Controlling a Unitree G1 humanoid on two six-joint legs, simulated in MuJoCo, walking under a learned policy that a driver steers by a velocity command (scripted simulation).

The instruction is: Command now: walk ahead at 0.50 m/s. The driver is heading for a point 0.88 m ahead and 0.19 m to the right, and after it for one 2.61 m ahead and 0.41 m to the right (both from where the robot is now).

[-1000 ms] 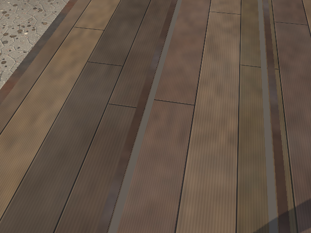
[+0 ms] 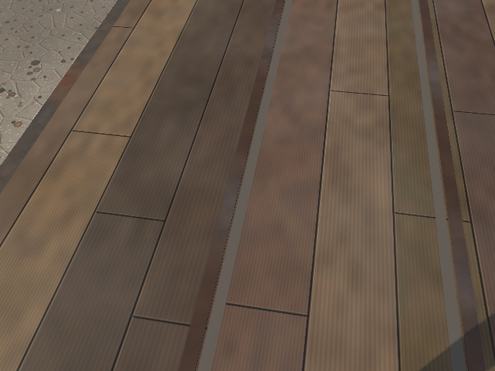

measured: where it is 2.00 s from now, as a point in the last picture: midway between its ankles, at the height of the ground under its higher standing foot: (328, 265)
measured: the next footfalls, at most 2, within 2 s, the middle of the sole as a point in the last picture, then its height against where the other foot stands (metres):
left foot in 0.26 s outside the picture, level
right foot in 0.80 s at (325, 349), level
